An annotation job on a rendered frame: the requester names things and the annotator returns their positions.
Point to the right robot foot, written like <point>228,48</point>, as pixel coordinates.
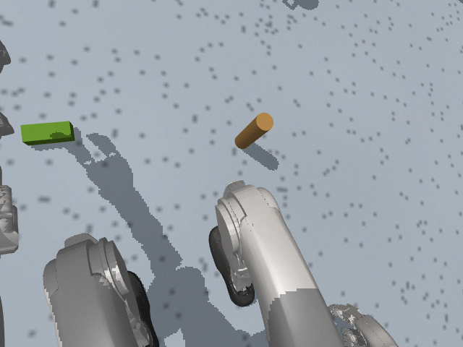
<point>240,298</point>

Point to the left robot foot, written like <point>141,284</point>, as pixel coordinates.
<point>144,308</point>

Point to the left robot hand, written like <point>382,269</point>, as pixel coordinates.
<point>4,60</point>

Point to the right robot hand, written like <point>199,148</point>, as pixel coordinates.
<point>368,333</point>

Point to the left robot arm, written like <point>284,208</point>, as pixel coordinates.
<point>9,234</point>

